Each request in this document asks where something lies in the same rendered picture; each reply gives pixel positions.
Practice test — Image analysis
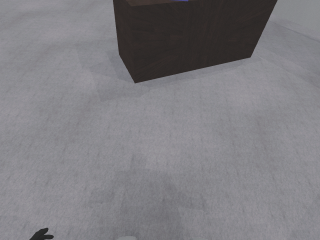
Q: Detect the pedestal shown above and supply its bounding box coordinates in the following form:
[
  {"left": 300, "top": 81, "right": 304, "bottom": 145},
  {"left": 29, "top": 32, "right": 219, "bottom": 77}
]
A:
[{"left": 113, "top": 0, "right": 278, "bottom": 83}]

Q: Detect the left robot hand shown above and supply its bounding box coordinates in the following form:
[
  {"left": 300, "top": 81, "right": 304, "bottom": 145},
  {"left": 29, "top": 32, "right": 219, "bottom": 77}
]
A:
[{"left": 29, "top": 228, "right": 54, "bottom": 240}]

